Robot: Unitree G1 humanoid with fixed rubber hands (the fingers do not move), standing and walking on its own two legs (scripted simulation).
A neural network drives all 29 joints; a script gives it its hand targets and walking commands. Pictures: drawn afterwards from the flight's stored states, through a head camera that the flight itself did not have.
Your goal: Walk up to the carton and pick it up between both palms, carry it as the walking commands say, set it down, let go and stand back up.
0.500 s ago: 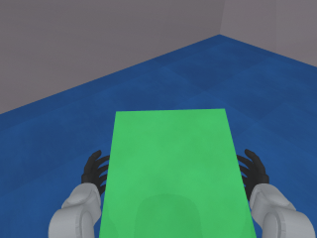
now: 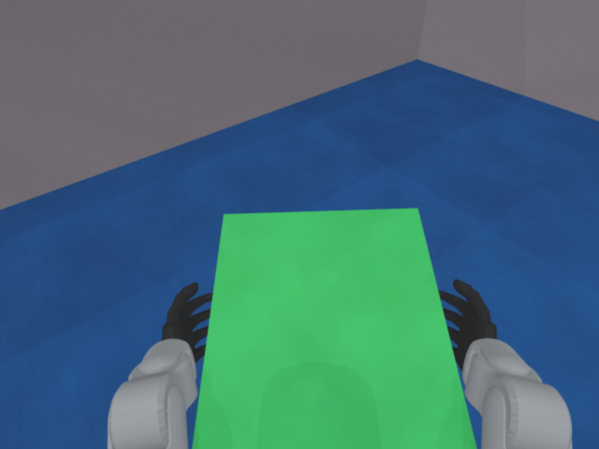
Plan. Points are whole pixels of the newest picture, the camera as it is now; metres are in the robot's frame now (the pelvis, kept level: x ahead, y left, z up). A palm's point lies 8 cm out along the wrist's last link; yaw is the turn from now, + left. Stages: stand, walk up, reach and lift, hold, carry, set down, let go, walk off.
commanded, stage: carry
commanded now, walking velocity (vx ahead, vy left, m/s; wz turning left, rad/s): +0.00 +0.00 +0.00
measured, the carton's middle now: (323, 346) +0.27 +0.00 +0.02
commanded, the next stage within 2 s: none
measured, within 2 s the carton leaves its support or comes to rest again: neither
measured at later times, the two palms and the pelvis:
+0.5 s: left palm (180, 355) +0.23 +0.16 +0.08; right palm (483, 354) +0.22 -0.18 +0.08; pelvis -0.01 +0.00 +0.00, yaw +0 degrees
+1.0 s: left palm (182, 360) +0.22 +0.16 +0.08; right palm (485, 359) +0.22 -0.18 +0.08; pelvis -0.02 -0.01 +0.00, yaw -1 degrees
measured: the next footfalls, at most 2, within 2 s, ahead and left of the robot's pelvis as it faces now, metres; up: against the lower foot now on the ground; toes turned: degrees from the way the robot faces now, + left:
none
